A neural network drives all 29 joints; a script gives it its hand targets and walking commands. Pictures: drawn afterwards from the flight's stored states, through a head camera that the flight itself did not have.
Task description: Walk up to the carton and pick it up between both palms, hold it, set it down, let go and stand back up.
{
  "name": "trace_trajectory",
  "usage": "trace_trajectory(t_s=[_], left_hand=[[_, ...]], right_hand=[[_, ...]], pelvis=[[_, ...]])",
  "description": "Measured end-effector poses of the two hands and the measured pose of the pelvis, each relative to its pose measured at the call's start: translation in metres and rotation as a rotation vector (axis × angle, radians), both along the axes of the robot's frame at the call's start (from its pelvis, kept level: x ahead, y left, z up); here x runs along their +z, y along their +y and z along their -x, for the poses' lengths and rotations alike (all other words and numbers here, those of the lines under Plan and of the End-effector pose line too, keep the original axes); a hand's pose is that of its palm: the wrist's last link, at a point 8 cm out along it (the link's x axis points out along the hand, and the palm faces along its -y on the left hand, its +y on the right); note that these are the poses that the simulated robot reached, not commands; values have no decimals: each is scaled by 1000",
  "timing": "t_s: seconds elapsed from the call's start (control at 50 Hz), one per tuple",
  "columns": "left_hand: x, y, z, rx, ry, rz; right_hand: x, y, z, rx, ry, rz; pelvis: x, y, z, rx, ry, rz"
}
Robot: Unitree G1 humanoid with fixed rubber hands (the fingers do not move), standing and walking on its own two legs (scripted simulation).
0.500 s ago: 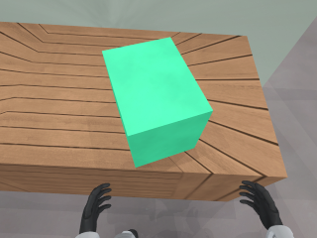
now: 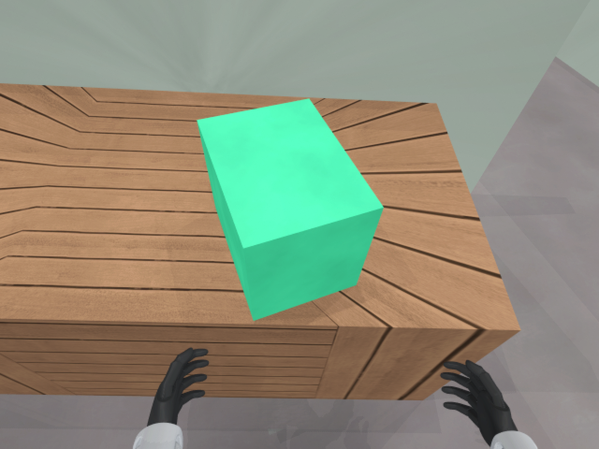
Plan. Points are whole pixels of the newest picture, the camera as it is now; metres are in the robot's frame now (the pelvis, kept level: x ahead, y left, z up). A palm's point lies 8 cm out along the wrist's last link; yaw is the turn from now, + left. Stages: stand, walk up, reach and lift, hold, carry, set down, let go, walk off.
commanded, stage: set down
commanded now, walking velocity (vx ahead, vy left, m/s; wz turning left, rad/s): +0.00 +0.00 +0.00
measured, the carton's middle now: (281, 208) +0.54 +0.05 -0.06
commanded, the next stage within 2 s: let go in 0.78 s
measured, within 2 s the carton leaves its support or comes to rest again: neither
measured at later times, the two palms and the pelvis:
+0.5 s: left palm (165, 405) +0.19 +0.19 -0.06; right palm (481, 419) +0.19 -0.24 -0.08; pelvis +0.00 +0.00 +0.00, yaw +0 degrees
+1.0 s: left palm (147, 419) +0.18 +0.21 -0.07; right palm (467, 426) +0.18 -0.22 -0.08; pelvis +0.00 +0.00 +0.00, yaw +0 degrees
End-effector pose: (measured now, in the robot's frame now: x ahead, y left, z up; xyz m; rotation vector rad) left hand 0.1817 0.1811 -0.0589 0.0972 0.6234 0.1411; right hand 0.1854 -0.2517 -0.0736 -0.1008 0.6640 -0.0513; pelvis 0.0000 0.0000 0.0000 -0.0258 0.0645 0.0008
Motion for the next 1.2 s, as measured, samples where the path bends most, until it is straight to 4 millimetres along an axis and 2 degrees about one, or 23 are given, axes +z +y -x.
trace_trajectory(t_s=[0.18,0.32,0.5,0.82,1.2], left_hand=[[-2,13,-12,-29,26,-39],[-4,13,-13,-41,39,-28],[-3,6,-11,-95,60,-17],[-8,26,3,-122,137,-69],[-11,26,5,-128,163,-69]], right_hand=[[-5,23,-7,21,7,-11],[-2,23,-14,23,-21,10],[-1,15,-5,-22,-15,40],[-9,27,4,-19,39,47],[-10,31,3,-8,28,63]], pelvis=[[0,3,-3,3,4,0],[0,3,-6,3,7,-1],[1,0,-3,4,-21,-5],[1,-1,1,6,-42,-9],[2,-1,0,8,-42,-12]])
